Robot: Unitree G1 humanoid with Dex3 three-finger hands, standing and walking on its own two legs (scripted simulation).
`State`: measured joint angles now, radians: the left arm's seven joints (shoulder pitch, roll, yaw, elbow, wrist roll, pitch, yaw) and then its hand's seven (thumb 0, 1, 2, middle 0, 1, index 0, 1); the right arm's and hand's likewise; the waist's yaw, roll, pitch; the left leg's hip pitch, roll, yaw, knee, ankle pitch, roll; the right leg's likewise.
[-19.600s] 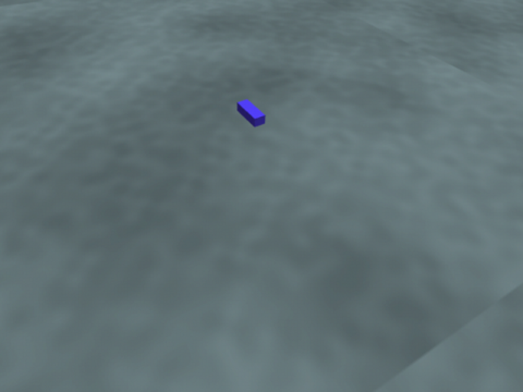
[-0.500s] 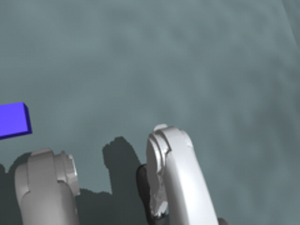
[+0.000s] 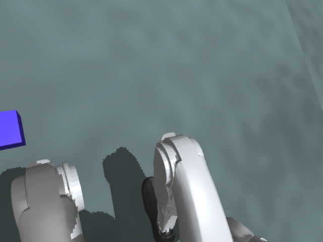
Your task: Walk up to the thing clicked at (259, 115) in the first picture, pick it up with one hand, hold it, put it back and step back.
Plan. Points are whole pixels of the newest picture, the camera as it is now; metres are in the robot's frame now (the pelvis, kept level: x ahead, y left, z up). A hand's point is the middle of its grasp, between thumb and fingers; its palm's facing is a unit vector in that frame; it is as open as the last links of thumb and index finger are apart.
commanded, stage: rest palm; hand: left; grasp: from above
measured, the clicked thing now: out of the picture +0.39 +0.34 -0.25
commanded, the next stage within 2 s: close in 0.54 s
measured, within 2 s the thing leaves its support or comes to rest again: neither
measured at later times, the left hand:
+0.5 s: hand out of the picture +0.38 +0.33 -0.24, palm faces -0.42 -0.16 -0.89, open 14.2 cm
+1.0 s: hand out of the picture +0.38 +0.33 -0.24, palm faces -0.44 -0.16 -0.88, open 13.6 cm
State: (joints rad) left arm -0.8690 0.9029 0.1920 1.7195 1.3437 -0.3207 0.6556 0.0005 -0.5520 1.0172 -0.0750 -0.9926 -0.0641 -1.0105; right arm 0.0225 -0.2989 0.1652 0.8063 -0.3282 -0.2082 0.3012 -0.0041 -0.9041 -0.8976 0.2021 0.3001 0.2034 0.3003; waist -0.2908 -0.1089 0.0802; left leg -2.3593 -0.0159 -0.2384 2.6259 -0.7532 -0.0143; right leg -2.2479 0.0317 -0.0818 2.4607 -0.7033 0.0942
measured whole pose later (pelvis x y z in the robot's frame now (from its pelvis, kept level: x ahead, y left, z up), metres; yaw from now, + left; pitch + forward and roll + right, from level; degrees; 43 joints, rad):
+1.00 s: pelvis -0.01 +0.00 +0.00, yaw -2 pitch +25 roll -14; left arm -0.87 0.92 0.14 1.74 1.33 -0.33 0.72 0.00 -0.44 0.94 -0.09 -1.04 -0.12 -1.03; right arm 0.02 -0.31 0.24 0.79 -0.34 -0.24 0.33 0.00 -0.90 -0.89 0.20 0.30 0.20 0.30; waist -0.30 -0.12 0.11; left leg -2.34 -0.01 -0.27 2.63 -0.75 -0.01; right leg -2.23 0.05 -0.11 2.44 -0.68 0.08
